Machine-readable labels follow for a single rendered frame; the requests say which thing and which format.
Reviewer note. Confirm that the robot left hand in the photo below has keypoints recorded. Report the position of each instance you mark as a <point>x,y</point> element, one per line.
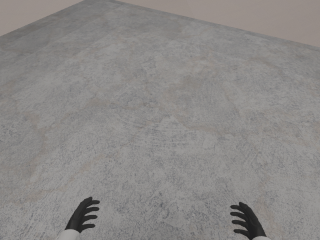
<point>78,218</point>

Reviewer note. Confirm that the left robot forearm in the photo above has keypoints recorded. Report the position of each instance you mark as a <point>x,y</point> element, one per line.
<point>69,234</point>

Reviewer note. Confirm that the robot right hand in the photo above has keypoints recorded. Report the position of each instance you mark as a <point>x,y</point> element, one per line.
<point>252,223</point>

